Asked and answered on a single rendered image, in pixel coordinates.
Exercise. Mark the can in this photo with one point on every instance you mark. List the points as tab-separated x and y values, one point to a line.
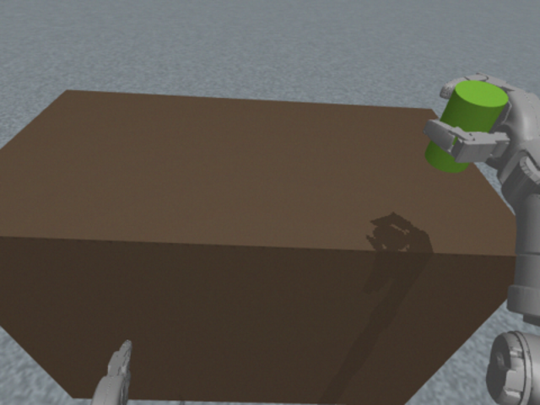
473	106

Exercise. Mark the right robot hand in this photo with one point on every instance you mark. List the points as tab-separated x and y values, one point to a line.
519	121

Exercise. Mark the left robot hand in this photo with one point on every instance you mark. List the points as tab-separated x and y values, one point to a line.
113	388

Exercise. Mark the right robot arm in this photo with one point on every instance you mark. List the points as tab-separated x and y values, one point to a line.
513	374

